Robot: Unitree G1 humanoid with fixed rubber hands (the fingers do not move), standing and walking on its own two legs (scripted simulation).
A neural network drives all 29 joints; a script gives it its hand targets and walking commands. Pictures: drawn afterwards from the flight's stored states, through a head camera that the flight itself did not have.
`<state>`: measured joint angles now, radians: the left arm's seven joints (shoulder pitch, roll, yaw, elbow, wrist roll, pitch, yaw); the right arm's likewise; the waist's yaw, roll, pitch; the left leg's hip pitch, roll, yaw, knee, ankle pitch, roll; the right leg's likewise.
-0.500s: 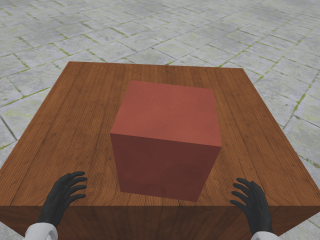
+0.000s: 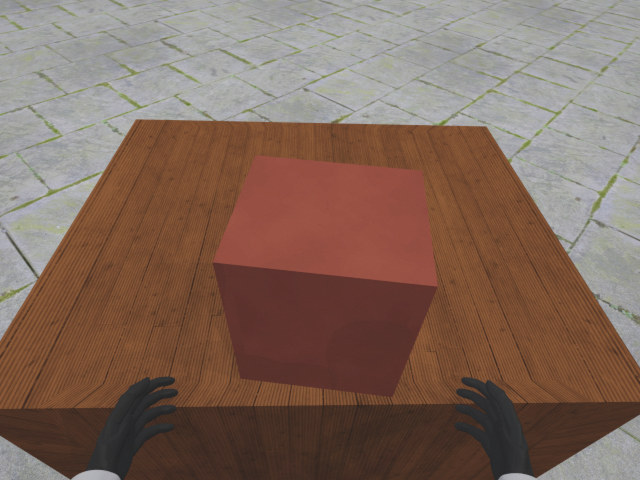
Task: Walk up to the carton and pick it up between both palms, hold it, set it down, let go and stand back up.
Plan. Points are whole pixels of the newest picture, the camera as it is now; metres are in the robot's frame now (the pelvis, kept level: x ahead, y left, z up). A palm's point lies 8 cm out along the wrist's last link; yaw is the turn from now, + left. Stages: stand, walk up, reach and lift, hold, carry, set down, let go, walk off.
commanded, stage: set down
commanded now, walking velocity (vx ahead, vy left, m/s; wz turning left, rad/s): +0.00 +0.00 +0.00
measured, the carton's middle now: (326, 280) +0.37 +0.01 +0.05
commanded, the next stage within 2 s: let go in 0.76 s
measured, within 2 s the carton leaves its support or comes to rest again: neither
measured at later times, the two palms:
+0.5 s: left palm (122, 453) +0.17 +0.23 -0.01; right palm (511, 462) +0.17 -0.21 -0.02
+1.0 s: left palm (128, 449) +0.17 +0.22 +0.00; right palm out of the picture +0.12 -0.24 -0.07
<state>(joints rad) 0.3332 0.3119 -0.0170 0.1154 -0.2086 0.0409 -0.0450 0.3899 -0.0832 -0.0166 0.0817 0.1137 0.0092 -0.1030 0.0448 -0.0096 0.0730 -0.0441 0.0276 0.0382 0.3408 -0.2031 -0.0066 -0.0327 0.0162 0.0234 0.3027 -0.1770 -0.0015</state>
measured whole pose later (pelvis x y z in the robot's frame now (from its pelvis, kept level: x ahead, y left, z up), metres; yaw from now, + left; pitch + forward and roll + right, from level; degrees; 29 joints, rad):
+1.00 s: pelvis -0.06 -0.01 -0.01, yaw +2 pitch -15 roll +0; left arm -0.08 0.16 0.09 0.44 0.11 0.29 -0.07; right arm 0.14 -0.27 -0.01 0.52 0.01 0.21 0.04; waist 0.01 0.02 0.16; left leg 0.01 0.02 0.04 0.40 -0.15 -0.01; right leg 0.00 0.00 0.01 0.44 -0.18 -0.01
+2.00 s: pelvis +0.00 +0.00 -0.02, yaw +2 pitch +0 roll -1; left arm 0.24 0.26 0.04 0.61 0.01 -0.02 -0.01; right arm 0.24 -0.23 -0.03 0.63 -0.01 -0.02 0.03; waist 0.00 0.00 -0.01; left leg -0.19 0.00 0.00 0.57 -0.38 0.01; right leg -0.22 0.02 0.00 0.56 -0.34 -0.01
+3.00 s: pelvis -0.06 +0.00 -0.01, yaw +2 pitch -2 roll +0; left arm 0.32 0.26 0.01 0.72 0.01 -0.02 0.00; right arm 0.31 -0.25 -0.02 0.74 -0.01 -0.01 0.01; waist 0.00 -0.01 0.05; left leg -0.22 -0.01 0.01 0.52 -0.26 0.01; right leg -0.25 0.01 0.02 0.51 -0.22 0.00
